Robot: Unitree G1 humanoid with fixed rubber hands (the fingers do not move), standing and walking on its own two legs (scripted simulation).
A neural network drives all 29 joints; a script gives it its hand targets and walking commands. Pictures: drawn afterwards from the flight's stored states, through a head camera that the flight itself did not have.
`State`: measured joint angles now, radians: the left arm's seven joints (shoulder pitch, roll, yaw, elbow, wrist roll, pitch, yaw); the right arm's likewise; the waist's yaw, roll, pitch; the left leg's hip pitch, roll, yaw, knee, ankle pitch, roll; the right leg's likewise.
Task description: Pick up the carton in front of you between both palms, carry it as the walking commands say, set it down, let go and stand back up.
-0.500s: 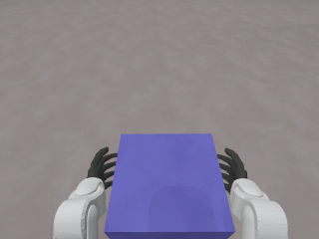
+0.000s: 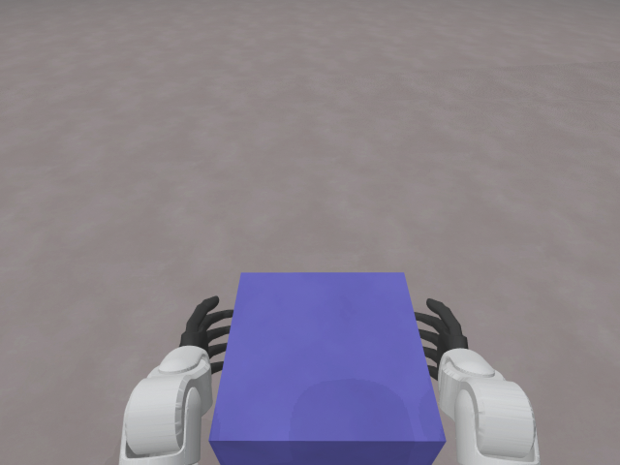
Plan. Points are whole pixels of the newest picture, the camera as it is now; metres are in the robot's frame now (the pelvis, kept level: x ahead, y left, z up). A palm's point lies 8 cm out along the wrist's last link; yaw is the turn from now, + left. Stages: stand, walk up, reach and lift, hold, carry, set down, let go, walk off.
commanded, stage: carry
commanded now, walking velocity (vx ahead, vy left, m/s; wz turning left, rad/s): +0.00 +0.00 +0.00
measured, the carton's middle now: (322, 394) +0.24 +0.00 +0.00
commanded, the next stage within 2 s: hold in 0.98 s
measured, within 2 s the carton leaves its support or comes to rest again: neither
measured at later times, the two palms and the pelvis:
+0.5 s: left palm (203, 370) +0.26 +0.15 +0.03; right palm (436, 373) +0.26 -0.15 +0.03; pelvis -0.03 +0.00 +0.00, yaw +0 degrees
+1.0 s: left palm (194, 366) +0.26 +0.16 +0.04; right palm (430, 367) +0.26 -0.14 +0.04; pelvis -0.03 +0.01 +0.00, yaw +0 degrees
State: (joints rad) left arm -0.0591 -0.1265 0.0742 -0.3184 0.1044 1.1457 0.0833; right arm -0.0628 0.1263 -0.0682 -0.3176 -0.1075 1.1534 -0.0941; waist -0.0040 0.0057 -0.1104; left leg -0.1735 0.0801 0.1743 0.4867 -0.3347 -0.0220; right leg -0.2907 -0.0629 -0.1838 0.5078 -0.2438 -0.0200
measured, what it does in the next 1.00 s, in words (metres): stands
